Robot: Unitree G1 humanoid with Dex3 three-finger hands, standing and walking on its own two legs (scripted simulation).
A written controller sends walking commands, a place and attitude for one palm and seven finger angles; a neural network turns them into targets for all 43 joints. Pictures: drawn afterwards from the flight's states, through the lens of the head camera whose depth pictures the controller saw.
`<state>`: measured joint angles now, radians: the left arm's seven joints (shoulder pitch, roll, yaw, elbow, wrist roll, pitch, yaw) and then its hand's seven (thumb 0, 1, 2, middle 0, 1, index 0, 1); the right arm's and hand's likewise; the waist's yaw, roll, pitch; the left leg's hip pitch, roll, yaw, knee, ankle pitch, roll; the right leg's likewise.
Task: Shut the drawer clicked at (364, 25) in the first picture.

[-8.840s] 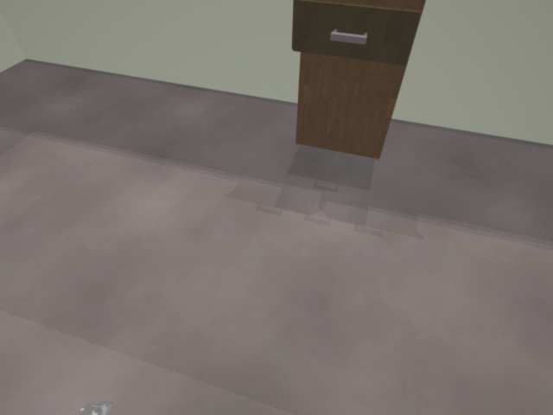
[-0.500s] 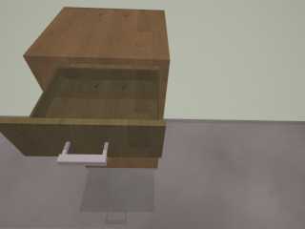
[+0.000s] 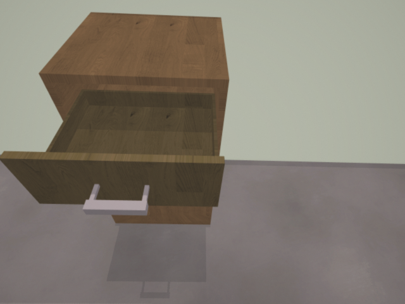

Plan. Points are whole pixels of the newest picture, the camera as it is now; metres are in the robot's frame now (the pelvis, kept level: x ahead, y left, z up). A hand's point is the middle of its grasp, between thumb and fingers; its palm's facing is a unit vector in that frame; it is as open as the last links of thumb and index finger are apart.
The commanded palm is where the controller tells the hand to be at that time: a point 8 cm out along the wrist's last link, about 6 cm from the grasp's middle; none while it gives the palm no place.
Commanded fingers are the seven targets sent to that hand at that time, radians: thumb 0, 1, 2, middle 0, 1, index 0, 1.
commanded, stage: look again from close up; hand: left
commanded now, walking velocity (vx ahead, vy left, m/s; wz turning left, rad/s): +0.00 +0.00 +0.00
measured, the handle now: (119, 198) +0.33 +0.20 -0.01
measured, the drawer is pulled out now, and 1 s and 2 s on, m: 0.27 0.25 0.25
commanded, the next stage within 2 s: raise the hand and make a fist in 0.60 s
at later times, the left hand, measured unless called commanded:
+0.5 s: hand out of the picture +0.00 +0.18 -0.18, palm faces +0.00 -0.99 -0.15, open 7.4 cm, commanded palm none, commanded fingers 0.00 0.90 0.90 -0.20 -0.30 -0.20 -0.30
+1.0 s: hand (114, 275) +0.18 +0.18 -0.02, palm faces +0.13 -0.99 +0.02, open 6.8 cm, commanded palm +0.12 +0.23 -0.04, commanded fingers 0.00 0.90 0.90 -0.52 -0.65 -0.52 -0.65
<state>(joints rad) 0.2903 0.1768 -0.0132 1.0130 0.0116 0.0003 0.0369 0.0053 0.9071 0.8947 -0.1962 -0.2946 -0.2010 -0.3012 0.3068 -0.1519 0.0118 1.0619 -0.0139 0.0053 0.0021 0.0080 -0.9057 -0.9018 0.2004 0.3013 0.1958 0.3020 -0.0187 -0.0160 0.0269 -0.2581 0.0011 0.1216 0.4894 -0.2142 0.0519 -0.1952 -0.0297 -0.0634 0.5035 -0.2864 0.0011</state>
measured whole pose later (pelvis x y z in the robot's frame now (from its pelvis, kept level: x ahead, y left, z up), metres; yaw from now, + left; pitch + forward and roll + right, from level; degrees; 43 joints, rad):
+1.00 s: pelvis +0.00 +0.01 -0.04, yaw +3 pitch +8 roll +0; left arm 0.50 0.13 0.05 0.12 -0.21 -0.44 -0.12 0.01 0.93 0.89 -0.33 -0.45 -0.28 -0.43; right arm 0.24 -0.26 -0.04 0.66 0.02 -0.26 0.03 0.02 -0.91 -0.90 0.20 0.30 0.20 0.30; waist -0.04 0.00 -0.14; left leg -0.63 -0.03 0.09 0.86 -0.37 0.07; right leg -0.60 -0.02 -0.05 0.89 -0.43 -0.02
